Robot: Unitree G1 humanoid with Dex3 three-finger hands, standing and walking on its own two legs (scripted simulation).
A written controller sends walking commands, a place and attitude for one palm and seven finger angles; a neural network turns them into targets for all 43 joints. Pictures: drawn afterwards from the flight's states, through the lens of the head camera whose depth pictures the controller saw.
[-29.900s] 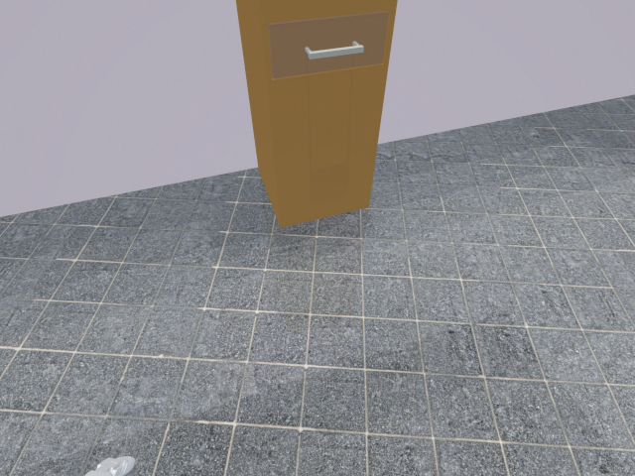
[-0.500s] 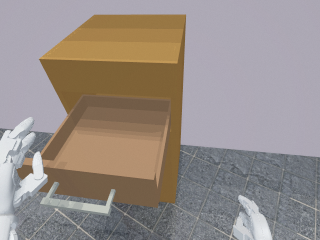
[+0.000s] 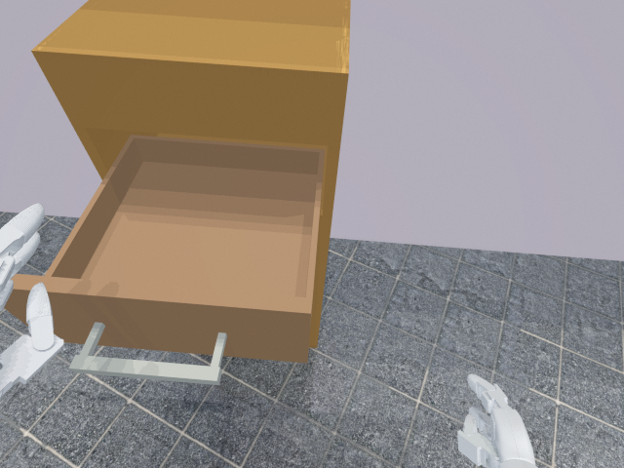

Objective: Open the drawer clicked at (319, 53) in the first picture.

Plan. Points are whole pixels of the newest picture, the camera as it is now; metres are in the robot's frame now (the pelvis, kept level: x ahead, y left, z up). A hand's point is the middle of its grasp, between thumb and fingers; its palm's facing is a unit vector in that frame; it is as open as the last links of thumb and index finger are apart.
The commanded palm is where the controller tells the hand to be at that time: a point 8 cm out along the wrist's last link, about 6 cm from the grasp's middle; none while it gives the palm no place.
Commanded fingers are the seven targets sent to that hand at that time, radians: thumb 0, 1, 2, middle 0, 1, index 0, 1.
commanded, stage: step back with the hand held close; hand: left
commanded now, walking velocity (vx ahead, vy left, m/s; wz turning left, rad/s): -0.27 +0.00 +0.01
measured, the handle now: (152, 353) +0.25 +0.22 +0.00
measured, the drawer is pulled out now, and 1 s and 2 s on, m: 0.30 0.30 0.30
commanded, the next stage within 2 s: stop stepping back and stand still in 0.66 s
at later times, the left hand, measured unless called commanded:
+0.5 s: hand out of the picture +0.11 +0.24 +0.17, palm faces +0.41 -0.78 -0.47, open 7.4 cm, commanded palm +0.04 +0.27 +0.19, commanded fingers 0.00 0.90 0.90 -0.20 -0.30 -0.20 -0.30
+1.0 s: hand out of the picture -0.02 +0.20 +0.17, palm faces +0.41 -0.81 -0.42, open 7.4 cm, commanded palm -0.08 +0.24 +0.19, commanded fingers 0.00 0.90 0.90 -0.20 -0.30 -0.20 -0.30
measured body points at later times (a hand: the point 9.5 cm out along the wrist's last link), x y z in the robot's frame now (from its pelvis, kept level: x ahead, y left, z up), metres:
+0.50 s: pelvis -0.09 -0.01 -0.01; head -0.06 +0.00 +0.44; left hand +0.08 +0.28 +0.20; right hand +0.08 -0.24 -0.09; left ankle -0.03 +0.11 -0.73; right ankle -0.08 -0.12 -0.70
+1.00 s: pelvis -0.21 -0.04 +0.00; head -0.20 -0.02 +0.45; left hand -0.05 +0.25 +0.19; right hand -0.04 -0.29 -0.07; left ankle -0.23 +0.08 -0.74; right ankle -0.15 -0.13 -0.73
